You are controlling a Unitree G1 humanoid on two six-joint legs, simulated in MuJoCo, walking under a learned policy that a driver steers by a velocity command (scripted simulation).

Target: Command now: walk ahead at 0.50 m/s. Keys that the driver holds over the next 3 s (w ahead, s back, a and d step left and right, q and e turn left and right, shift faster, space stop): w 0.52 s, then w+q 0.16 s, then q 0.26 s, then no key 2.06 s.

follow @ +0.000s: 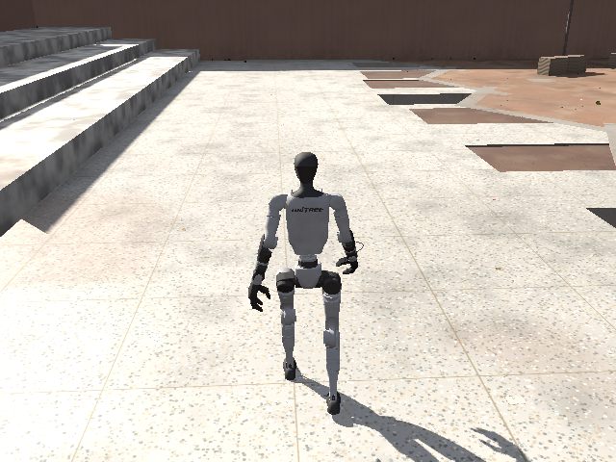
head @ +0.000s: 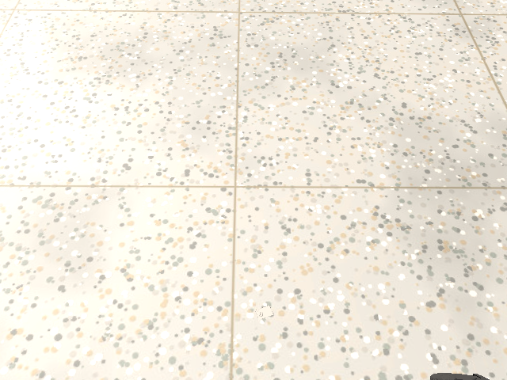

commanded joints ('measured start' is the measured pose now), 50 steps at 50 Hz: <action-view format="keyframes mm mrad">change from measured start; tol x16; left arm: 1 45 69 -5 -68 -21 -60 -15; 21 -511 48 6 -248 -14 -38 -38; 25 -391 109 30 -233 -14 -50 -50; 28 41 294 91 -117 6 -45 -35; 34 -222 56 20 -146 25 -67 -33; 50 -219 189 57 -146 -19 21 51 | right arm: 1 441 -215 -58 70 -5 3 -8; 5 184 -92 -17 29 -25 -7 -7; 25 367 -192 -45 140 6 41 -54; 28 487 6 21 108 -7 25 -41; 32 259 -145 -28 75 28 1 -53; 50 139 -114 -47 -87 -12 77 9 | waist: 1 -173 210 -413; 4 -99 39 -113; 20 -132 58 61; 26 37 86 -110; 28 37 -271 -398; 36 -77 -73 -26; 50 -84 -81 -70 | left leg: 1 939 374 -773 -234 -222 253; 4 509 267 -395 -301 14 158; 8 339 218 -256 -404 79 161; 21 542 229 -117 -390 113 109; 26 546 190 -60 -32 562 43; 27 325 129 -27 273 333 8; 28 -86 -63 -35 641 -350 -59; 30 -263 8 -190 805 -422 -23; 43 -41 77 -44 207 129 -71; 50 51 -7 17 19 -63 0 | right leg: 1 -699 40 161 748 -81 -33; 15 -666 -115 49 108 578 0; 23 -656 -68 28 -88 464 -47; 26 -246 15 -38 -118 428 -107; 28 436 -394 622 -195 260 -327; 29 417 -394 725 -286 152 -304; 34 -121 -257 221 -430 358 -174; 36 -180 -250 112 -439 618 -179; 39 -188 -235 -30 -417 893 -171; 50 20 -264 -135 -122 1074 -115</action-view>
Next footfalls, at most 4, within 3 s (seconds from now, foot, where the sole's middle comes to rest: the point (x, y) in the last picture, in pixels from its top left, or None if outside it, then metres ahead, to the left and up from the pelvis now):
0.54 right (327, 374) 0.47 -0.14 -0.76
1.04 left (239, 300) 0.66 0.10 -0.76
1.40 right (328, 306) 0.66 -0.15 -0.76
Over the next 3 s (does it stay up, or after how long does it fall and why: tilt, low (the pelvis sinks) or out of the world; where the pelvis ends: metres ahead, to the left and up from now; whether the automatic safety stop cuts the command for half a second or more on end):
stays up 0.63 -0.04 0.02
